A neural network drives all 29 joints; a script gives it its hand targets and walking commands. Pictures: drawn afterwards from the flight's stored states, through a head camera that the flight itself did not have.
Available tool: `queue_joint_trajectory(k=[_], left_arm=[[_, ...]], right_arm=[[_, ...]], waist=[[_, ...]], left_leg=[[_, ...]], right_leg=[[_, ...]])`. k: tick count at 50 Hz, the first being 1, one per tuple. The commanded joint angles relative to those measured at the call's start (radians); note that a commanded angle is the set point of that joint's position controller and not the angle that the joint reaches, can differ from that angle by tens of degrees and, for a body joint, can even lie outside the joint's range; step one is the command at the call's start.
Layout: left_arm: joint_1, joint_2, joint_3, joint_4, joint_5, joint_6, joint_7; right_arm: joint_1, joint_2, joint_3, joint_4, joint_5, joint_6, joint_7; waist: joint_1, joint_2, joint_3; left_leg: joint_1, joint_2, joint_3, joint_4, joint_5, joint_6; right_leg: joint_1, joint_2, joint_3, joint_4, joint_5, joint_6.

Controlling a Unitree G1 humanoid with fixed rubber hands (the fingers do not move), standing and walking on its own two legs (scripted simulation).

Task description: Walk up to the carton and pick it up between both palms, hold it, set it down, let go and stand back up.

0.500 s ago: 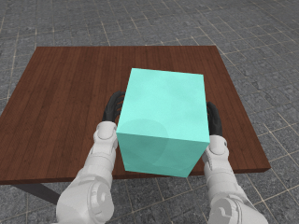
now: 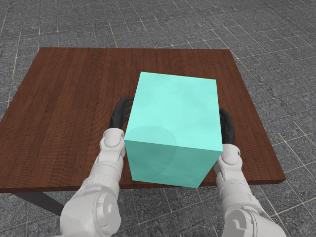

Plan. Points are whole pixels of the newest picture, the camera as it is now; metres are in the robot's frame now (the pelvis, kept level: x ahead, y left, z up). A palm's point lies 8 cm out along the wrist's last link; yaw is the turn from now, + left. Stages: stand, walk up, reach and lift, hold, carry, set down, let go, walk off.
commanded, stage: reach and lift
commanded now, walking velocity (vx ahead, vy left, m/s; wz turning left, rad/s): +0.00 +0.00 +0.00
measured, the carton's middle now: (171, 133) +0.40 -0.01 +0.00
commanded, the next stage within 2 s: none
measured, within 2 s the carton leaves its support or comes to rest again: leaves its support in 0.32 s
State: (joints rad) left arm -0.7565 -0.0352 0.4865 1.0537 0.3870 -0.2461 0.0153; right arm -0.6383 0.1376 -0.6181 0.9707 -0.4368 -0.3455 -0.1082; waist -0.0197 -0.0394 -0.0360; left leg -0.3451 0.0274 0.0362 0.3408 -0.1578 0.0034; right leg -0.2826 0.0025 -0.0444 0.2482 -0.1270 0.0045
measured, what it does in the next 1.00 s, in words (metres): stands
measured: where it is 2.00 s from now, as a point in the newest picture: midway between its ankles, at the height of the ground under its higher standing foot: outside the picture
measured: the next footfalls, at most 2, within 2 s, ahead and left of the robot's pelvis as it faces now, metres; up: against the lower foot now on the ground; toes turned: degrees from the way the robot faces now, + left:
none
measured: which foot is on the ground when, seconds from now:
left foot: down 0.00-1.00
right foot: down 0.00-1.00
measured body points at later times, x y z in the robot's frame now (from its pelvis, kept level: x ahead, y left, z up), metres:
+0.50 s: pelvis -0.02 +0.00 +0.00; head +0.04 +0.04 +0.45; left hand +0.41 +0.15 +0.05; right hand +0.38 -0.15 +0.06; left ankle +0.00 +0.11 -0.75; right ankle -0.01 -0.12 -0.75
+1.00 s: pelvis -0.02 -0.01 +0.00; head +0.01 +0.02 +0.45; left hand +0.40 +0.14 +0.06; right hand +0.38 -0.16 +0.06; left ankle +0.00 +0.11 -0.75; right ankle -0.01 -0.12 -0.75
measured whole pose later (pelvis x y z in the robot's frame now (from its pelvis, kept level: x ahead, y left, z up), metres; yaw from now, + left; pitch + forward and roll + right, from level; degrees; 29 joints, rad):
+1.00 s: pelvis -0.02 -0.01 +0.00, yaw +0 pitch +10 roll -1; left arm -0.74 0.01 0.32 1.09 0.22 -0.26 0.10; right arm -0.67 0.03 -0.38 1.11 -0.25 -0.39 -0.17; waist -0.01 -0.03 -0.13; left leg -0.38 0.04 0.05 0.33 -0.12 0.00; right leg -0.32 0.01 -0.06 0.24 -0.09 -0.01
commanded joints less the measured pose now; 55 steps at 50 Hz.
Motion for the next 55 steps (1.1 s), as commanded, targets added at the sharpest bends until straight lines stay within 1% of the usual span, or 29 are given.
queue_joint_trajectory(k=[1,5,7,11,13,15,19,23,26,29,31,33,35,37,40,44,49,52,55], left_arm=[[-0.461,-0.517,-0.245,0.022,0.045,-0.018,-0.102],[-0.473,-0.523,-0.253,0.020,0.038,-0.021,-0.100],[-0.490,-0.531,-0.262,0.011,0.030,-0.038,-0.095],[-0.539,-0.550,-0.291,-0.009,0.016,-0.095,-0.080],[-0.557,-0.554,-0.305,-0.008,0.010,-0.116,-0.077],[-0.573,-0.555,-0.311,-0.004,0.012,-0.130,-0.077],[-0.613,-0.551,-0.321,-0.009,0.017,-0.158,-0.077],[-0.642,-0.545,-0.315,-0.005,0.031,-0.166,-0.075],[-0.640,-0.539,-0.302,0.013,0.043,-0.141,-0.076],[-0.626,-0.539,-0.291,0.022,0.044,-0.098,-0.078],[-0.632,-0.550,-0.296,0.010,0.036,-0.076,-0.075],[-0.648,-0.571,-0.314,-0.014,0.025,-0.072,-0.067],[-0.654,-0.590,-0.342,-0.036,0.010,-0.077,-0.055],[-0.649,-0.599,-0.370,-0.050,-0.007,-0.082,-0.045],[-0.632,-0.594,-0.402,-0.052,-0.037,-0.083,-0.041],[-0.624,-0.582,-0.440,-0.051,-0.085,-0.079,-0.048],[-0.635,-0.602,-0.501,-0.089,-0.152,-0.072,-0.054],[-0.652,-0.620,-0.539,-0.136,-0.188,-0.054,-0.057],[-0.664,-0.633,-0.570,-0.194,-0.214,-0.018,-0.063]], right_arm=[[-0.540,0.550,0.337,-0.006,-0.070,-0.084,0.128],[-0.556,0.547,0.348,-0.015,-0.066,-0.094,0.123],[-0.576,0.546,0.360,-0.022,-0.070,-0.119,0.121],[-0.618,0.546,0.389,-0.025,-0.085,-0.187,0.118],[-0.630,0.546,0.401,-0.014,-0.086,-0.212,0.115],[-0.638,0.545,0.400,0.005,-0.089,-0.230,0.111],[-0.646,0.534,0.377,0.056,-0.100,-0.263,0.100],[-0.660,0.515,0.333,0.102,-0.117,-0.280,0.092],[-0.665,0.496,0.303,0.129,-0.121,-0.263,0.089],[-0.664,0.479,0.286,0.135,-0.112,-0.224,0.088],[-0.678,0.473,0.286,0.121,-0.102,-0.206,0.089],[-0.703,0.472,0.298,0.099,-0.092,-0.207,0.093],[-0.719,0.475,0.328,0.076,-0.077,-0.212,0.099],[-0.723,0.478,0.367,0.060,-0.058,-0.213,0.103],[-0.715,0.486,0.430,0.052,-0.027,-0.202,0.103],[-0.709,0.505,0.522,0.044,0.032,-0.173,0.094],[-0.718,0.548,0.658,-0.011,0.149,-0.115,0.079],[-0.724,0.575,0.733,-0.066,0.224,-0.059,0.067],[-0.722,0.594,0.791,-0.119,0.295,0.007,0.052]], waist=[[0.018,0.064,-0.571],[0.016,0.060,-0.593],[0.014,0.055,-0.630],[0.005,0.048,-0.728],[0.001,0.044,-0.749],[-0.005,0.040,-0.748],[-0.010,0.046,-0.730],[-0.011,0.061,-0.694],[-0.008,0.069,-0.635],[-0.002,0.078,-0.587],[0.000,0.088,-0.598],[0.003,0.100,-0.650],[0.005,0.111,-0.709],[0.007,0.110,-0.748],[0.010,0.088,-0.763],[0.015,0.057,-0.747],[0.015,0.047,-0.729],[0.005,0.045,-0.704],[-0.010,0.039,-0.664]], left_leg=[[0.134,-0.015,0.065,0.005,0.342,-0.039],[0.123,-0.014,0.064,0.002,0.340,-0.036],[0.114,-0.013,0.064,0.007,0.359,-0.039],[0.119,-0.005,0.060,0.026,0.440,-0.052],[0.119,-0.004,0.057,0.029,0.453,-0.053],[0.119,-0.004,0.054,0.023,0.443,-0.053],[0.131,-0.006,0.056,0.008,0.403,-0.057],[0.156,-0.009,0.063,-0.007,0.340,-0.060],[0.170,-0.012,0.072,-0.028,0.257,-0.054],[0.191,-0.014,0.079,-0.045,0.192,-0.049],[0.211,-0.012,0.081,-0.045,0.190,-0.053],[0.243,-0.008,0.081,-0.030,0.228,-0.063],[0.276,-0.004,0.075,-0.010,0.281,-0.072],[0.289,-0.002,0.069,0.005,0.314,-0.074],[0.269,-0.003,0.060,0.012,0.320,-0.063],[0.222,-0.011,0.050,0.011,0.310,-0.046],[0.214,-0.023,0.030,0.019,0.318,-0.036],[0.223,-0.033,0.013,0.023,0.312,-0.031],[0.237,-0.043,-0.004,0.025,0.298,-0.026]], right_leg=[[0.330,0.007,-0.042,0.071,0.436,0.004],[0.333,0.006,-0.043,0.071,0.446,0.003],[0.345,0.006,-0.045,0.079,0.485,0.004],[0.372,0.007,-0.051,0.101,0.597,0.003],[0.378,0.005,-0.050,0.106,0.630,0.004],[0.379,0.003,-0.051,0.103,0.627,0.005],[0.344,0.004,-0.056,0.083,0.558,0.004],[0.279,0.008,-0.066,0.053,0.435,-0.002],[0.226,0.008,-0.071,0.024,0.310,-0.008],[0.178,0.006,-0.073,-0.004,0.197,-0.015],[0.149,0.009,-0.076,-0.013,0.163,-0.019],[0.127,0.017,-0.082,-0.012,0.172,-0.025],[0.119,0.026,-0.086,-0.006,0.205,-0.029],[0.126,0.032,-0.084,0.004,0.238,-0.030],[0.163,0.034,-0.072,0.022,0.286,-0.022],[0.236,0.030,-0.046,0.046,0.366,-0.005],[0.298,0.026,-0.017,0.067,0.458,0.014],[0.313,0.021,-0.002,0.069,0.469,0.025],[0.321,0.017,0.010,0.063,0.453,0.033]])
